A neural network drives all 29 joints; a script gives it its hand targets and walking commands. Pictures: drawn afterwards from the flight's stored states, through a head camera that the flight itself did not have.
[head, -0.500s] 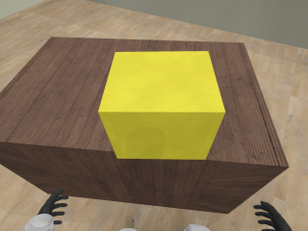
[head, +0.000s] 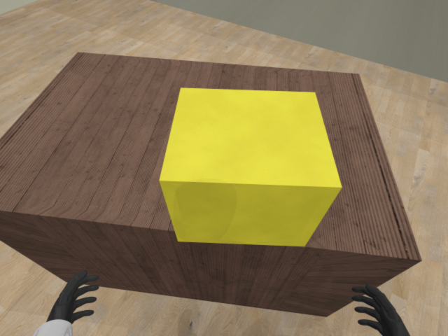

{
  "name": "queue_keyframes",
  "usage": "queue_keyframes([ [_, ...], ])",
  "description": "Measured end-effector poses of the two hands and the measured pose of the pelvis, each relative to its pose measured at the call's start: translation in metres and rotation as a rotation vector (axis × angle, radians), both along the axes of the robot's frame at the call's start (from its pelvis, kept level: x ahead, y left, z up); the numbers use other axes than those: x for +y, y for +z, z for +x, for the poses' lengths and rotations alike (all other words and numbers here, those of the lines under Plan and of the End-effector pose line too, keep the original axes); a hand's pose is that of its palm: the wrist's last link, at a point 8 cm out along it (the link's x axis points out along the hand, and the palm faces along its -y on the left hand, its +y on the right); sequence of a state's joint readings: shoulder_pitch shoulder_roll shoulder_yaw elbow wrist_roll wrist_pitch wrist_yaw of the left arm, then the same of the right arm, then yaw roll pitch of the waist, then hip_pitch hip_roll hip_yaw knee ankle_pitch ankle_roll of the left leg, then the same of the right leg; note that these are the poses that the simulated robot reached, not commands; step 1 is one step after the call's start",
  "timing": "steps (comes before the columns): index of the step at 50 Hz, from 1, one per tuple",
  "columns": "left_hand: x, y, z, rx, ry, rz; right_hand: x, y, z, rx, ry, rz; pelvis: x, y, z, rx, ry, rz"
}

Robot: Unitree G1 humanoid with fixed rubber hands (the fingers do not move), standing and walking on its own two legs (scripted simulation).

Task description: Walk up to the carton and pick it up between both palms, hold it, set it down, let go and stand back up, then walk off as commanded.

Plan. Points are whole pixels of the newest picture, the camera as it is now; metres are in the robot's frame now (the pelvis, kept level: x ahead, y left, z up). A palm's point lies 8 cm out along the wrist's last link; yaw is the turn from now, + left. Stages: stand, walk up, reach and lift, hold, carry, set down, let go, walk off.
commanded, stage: reach and lift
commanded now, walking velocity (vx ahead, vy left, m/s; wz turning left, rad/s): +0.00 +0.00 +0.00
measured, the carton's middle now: (244, 169) +0.44 -0.01 +0.01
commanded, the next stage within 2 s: none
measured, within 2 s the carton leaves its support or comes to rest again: neither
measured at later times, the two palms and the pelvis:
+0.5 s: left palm (74, 309) +0.17 +0.27 -0.01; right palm (398, 310) +0.17 -0.26 -0.02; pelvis +0.00 +0.00 +0.00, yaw +0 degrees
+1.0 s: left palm (84, 284) +0.19 +0.25 +0.02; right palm (397, 285) +0.20 -0.25 +0.02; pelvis +0.00 +0.00 +0.00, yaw +0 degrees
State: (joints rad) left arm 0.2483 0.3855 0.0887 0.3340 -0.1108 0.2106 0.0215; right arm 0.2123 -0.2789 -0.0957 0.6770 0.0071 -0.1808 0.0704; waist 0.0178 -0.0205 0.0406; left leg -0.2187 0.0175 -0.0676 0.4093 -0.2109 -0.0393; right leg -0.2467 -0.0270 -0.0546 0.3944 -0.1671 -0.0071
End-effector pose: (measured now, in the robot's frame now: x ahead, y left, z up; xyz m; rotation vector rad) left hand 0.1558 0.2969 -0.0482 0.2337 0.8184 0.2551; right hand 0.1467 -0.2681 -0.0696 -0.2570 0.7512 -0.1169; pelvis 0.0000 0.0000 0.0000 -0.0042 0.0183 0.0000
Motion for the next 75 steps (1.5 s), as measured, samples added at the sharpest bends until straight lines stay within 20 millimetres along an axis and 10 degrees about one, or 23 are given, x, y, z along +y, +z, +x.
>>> queue_keyframes([
  [48,-0.051,0.068,0.035,-0.466,-0.082,-0.144,0.014,0.084,0.056,-0.428,-0.041,0.173,-0.003,0.002,0.003,0.005,0.001,0.004],
  [75,-0.056,0.123,0.120,-0.503,-0.090,-0.172,0.015,0.136,0.129,-0.487,-0.008,0.192,-0.002,0.002,0.006,0.009,0.001,0.003],
])
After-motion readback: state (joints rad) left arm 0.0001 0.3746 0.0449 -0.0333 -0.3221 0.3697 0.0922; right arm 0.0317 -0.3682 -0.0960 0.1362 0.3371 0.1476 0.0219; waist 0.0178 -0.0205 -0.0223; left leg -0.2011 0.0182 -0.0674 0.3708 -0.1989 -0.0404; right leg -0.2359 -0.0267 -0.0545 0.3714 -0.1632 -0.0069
